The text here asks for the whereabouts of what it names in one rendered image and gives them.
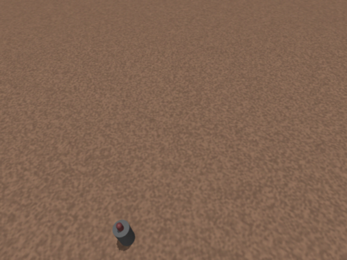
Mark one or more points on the bottle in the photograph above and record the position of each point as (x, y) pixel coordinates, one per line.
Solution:
(123, 232)

